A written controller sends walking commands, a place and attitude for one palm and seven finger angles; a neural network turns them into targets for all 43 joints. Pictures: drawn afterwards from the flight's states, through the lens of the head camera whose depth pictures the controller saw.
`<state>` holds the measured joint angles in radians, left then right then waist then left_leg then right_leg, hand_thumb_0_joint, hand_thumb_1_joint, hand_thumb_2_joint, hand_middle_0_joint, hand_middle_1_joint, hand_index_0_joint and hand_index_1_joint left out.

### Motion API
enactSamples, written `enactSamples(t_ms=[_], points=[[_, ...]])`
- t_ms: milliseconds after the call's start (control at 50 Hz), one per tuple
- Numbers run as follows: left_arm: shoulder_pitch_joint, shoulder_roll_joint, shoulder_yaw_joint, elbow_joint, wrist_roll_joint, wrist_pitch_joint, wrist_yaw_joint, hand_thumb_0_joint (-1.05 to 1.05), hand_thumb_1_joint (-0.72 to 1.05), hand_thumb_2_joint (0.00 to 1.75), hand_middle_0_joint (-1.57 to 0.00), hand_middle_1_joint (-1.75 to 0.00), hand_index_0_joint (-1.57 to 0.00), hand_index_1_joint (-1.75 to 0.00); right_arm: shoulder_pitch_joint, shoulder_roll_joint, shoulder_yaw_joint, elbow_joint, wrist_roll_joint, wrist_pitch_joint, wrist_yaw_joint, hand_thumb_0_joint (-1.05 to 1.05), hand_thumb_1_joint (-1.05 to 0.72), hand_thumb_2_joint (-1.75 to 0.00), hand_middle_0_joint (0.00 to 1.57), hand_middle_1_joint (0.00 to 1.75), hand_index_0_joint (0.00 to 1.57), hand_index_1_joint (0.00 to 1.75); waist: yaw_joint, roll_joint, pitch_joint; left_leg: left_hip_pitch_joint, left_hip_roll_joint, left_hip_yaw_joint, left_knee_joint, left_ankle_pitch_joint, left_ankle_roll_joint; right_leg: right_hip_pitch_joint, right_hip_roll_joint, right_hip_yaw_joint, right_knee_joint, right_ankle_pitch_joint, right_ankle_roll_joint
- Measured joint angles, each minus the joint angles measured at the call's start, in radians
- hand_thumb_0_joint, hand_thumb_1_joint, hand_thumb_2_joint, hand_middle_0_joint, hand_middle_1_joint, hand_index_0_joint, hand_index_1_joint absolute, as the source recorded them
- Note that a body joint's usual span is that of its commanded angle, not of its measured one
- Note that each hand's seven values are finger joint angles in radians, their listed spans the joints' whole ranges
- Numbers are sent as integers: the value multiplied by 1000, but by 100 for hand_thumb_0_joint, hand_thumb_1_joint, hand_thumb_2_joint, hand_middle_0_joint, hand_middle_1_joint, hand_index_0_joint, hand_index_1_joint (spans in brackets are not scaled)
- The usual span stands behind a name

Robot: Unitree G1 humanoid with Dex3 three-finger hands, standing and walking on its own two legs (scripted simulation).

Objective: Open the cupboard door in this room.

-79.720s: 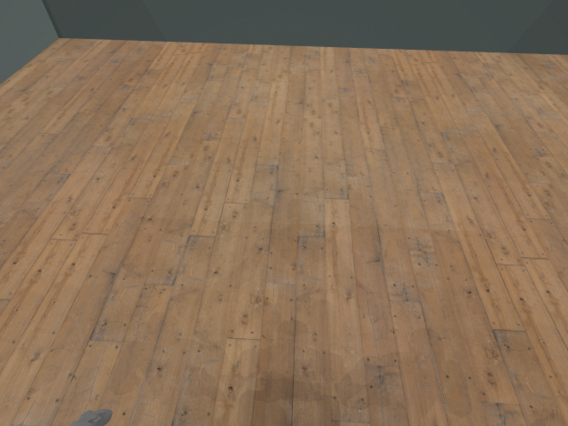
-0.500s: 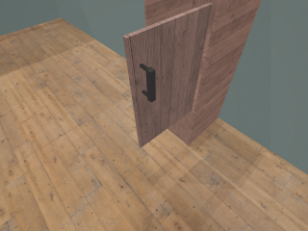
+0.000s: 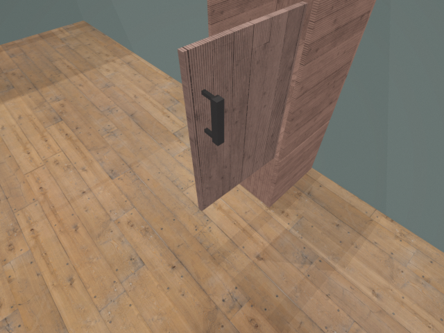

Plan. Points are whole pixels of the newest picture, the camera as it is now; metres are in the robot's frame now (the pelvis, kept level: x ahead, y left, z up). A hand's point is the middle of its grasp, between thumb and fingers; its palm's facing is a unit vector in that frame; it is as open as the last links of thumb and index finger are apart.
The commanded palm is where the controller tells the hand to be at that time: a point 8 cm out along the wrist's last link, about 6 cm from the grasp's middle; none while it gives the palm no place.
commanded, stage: look to check the result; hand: left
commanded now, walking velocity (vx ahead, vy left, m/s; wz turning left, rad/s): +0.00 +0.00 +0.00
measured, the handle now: (212, 117) +0.58 +0.06 +0.06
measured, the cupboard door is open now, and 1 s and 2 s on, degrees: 88 88 88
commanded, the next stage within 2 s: stand and wait in 0.40 s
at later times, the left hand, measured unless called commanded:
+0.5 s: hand out of the picture +0.01 +0.17 -0.17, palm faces +0.04 -0.98 -0.20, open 7.4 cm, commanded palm none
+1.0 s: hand out of the picture +0.04 +0.19 -0.17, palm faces +0.02 -0.97 -0.25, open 7.4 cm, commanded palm none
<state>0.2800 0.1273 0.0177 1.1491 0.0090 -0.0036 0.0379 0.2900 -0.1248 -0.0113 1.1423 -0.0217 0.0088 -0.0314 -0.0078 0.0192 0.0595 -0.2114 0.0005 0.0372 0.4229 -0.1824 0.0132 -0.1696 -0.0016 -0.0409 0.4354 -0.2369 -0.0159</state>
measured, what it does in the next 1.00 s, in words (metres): stands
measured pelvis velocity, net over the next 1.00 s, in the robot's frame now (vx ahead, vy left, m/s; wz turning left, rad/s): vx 0.02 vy -0.01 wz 0.00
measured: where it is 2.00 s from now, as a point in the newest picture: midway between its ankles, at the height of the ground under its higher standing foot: outside the picture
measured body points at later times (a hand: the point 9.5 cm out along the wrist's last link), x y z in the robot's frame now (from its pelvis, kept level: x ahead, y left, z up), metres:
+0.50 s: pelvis +0.01 +0.00 +0.00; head +0.03 -0.01 +0.45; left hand +0.01 +0.22 -0.16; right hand +0.02 -0.22 -0.16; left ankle +0.03 +0.11 -0.74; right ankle +0.00 -0.11 -0.74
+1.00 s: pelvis +0.02 -0.01 +0.00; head +0.04 -0.01 +0.45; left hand +0.04 +0.24 -0.15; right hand +0.05 -0.25 -0.16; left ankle +0.03 +0.11 -0.74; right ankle +0.00 -0.11 -0.74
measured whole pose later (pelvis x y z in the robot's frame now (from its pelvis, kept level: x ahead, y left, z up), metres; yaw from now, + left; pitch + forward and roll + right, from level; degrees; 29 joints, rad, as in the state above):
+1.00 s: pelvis +0.02 -0.01 +0.00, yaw +0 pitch -1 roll +0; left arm 0.20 0.20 0.02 1.15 0.01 -0.02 0.03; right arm 0.18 -0.21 -0.01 1.15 -0.02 0.00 -0.03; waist 0.00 0.02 0.06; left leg -0.16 0.00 0.03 0.36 -0.18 0.00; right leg -0.11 0.00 -0.05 0.37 -0.23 -0.02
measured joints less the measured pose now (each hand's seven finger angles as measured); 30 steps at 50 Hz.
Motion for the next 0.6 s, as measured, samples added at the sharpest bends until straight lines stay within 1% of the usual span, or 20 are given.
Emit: enactSamples(t_ms=[420,600], points=[[-31,10,-4,-3,0,-5,-5,1,91,90,-20,-30,-20,-30,-45,-25,2,1,1,-6,2,0,-91,-90,20,30,19,30,2,-3,1,21,-4,-1,-21,0,1,22,-3,-1,-23,0,3],[-44,24,-3,-1,0,-6,-8,1,91,90,-20,-30,-20,-30,-63,-41,3,2,1,-8,3,0,-91,-90,20,30,19,30,4,-3,5,30,-4,-3,-34,2,-1,31,-3,-3,-34,1,2]])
